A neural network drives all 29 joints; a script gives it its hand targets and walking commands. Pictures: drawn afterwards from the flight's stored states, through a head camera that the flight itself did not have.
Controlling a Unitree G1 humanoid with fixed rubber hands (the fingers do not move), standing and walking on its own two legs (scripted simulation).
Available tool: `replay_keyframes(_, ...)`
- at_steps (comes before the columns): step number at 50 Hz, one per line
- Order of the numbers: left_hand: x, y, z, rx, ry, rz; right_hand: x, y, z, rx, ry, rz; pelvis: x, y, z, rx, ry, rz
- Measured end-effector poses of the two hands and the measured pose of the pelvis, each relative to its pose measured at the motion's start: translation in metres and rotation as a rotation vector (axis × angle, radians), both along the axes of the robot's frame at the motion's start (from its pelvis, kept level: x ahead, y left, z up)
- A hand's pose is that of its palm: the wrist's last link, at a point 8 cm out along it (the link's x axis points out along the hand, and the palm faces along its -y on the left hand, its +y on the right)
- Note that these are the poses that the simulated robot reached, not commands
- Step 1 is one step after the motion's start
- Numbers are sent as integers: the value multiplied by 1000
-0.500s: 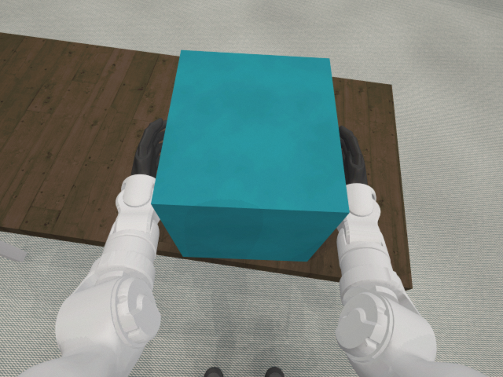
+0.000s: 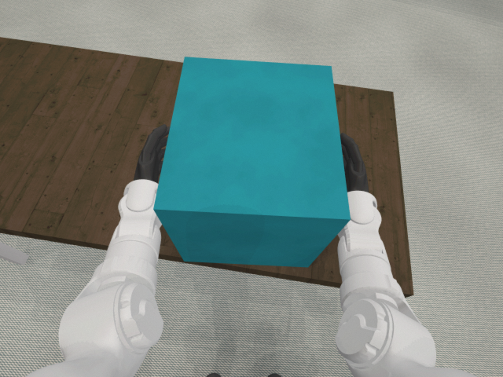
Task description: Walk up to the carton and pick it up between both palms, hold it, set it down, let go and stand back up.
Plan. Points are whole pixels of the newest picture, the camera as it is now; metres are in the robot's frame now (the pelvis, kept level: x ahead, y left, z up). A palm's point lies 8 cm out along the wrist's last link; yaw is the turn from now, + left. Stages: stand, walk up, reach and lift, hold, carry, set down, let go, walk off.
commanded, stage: reach and lift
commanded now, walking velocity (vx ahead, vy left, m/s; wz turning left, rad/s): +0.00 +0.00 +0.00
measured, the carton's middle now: (251, 171) +0.47 -0.02 -0.01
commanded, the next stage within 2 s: none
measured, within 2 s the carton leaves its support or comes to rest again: leaves its support in 0.68 s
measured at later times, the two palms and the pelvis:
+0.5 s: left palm (139, 188) +0.43 +0.16 +0.01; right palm (346, 193) +0.40 -0.17 +0.02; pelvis -0.01 +0.01 +0.00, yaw +1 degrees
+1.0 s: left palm (124, 178) +0.41 +0.16 +0.08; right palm (365, 182) +0.38 -0.17 +0.08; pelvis -0.02 +0.00 +0.00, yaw +1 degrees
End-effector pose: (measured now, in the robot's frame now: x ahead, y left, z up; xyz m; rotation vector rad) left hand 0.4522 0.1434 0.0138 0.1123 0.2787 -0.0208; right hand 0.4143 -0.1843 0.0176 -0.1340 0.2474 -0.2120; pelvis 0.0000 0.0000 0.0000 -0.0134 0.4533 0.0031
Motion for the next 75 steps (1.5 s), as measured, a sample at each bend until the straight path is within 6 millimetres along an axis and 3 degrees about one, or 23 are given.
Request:
replay_keyframes(15,-8,4,1,-24,-18,14,-6,4,3,-13,-27,6,-6,4,-1,-1,8,2)
replay_keyframes(32,-37,18,0,-33,20,45,-28,18,3,2,4,24,-17,7,-1,-6,1,20)
replay_keyframes(39,-43,15,17,-47,6,51,-33,15,20,6,-13,24,-21,5,0,-5,-35,22)
replay_keyframes(47,-44,13,52,-59,-48,49,-34,13,57,6,-68,20,-24,2,3,-1,-126,24)
replay_keyframes(52,-48,15,69,-45,-57,48,-37,15,70,29,-79,20,-25,2,6,1,-202,27)
replay_keyframes(66,-77,17,59,-38,4,64,-61,17,56,77,-22,25,-24,-1,8,4,-280,32)
replay_keyframes(75,-80,12,77,-55,-41,65,-64,12,80,83,-69,17,-27,-5,7,3,-327,27)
